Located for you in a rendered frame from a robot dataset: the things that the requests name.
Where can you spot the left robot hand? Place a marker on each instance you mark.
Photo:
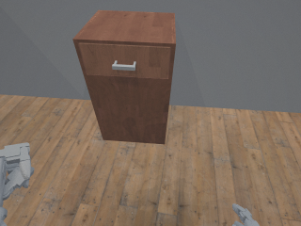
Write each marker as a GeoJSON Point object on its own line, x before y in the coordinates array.
{"type": "Point", "coordinates": [16, 161]}

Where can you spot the right robot hand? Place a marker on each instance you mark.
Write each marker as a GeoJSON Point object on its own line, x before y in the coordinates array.
{"type": "Point", "coordinates": [245, 216]}

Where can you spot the handle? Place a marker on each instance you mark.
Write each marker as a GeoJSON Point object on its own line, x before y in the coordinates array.
{"type": "Point", "coordinates": [123, 67]}

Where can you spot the cabinet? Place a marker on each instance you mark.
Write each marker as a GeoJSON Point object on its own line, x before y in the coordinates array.
{"type": "Point", "coordinates": [130, 108]}

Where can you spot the drawer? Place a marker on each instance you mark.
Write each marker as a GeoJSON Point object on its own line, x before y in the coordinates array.
{"type": "Point", "coordinates": [150, 61]}

